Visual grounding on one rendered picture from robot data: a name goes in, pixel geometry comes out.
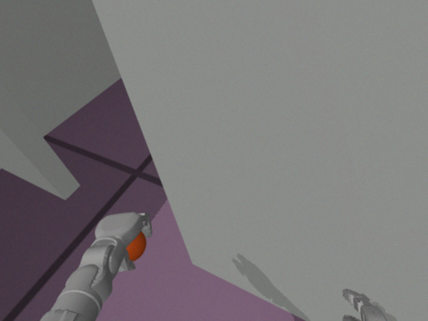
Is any ball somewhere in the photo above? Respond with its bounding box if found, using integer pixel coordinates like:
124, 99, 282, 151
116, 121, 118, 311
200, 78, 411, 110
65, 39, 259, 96
126, 232, 146, 261

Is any right robot hand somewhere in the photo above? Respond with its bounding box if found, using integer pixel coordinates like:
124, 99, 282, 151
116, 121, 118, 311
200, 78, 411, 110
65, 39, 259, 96
342, 289, 387, 321

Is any left robot hand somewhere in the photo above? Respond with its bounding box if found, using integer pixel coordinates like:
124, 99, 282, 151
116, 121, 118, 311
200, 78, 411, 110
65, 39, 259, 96
95, 212, 152, 272

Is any left robot arm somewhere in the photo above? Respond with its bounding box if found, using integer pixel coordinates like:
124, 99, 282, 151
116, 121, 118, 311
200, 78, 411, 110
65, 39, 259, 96
40, 235, 126, 321

